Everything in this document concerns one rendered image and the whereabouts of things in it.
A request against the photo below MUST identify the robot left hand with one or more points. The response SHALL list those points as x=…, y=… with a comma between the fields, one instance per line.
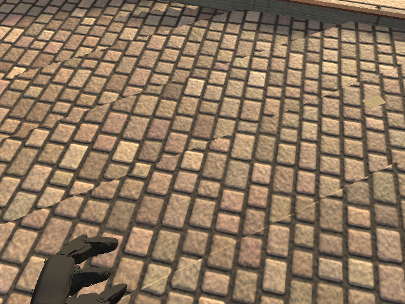
x=61, y=277

